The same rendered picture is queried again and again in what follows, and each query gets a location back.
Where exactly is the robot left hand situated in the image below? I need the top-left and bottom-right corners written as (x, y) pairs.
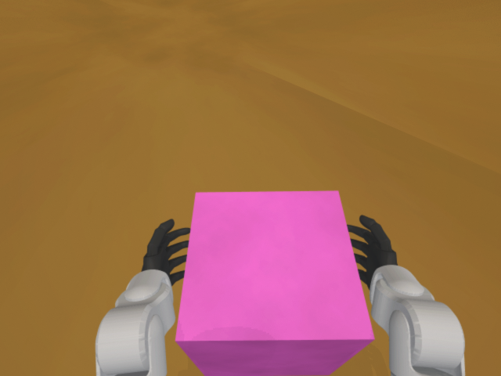
top-left (141, 219), bottom-right (190, 286)

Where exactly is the carton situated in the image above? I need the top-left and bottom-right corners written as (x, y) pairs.
top-left (175, 191), bottom-right (375, 376)

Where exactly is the left robot forearm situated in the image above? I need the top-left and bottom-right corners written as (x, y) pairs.
top-left (96, 269), bottom-right (175, 376)

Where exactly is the robot right hand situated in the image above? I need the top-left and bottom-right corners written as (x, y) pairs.
top-left (347, 215), bottom-right (398, 289)

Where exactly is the right robot forearm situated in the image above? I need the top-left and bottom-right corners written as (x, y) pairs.
top-left (369, 265), bottom-right (465, 376)

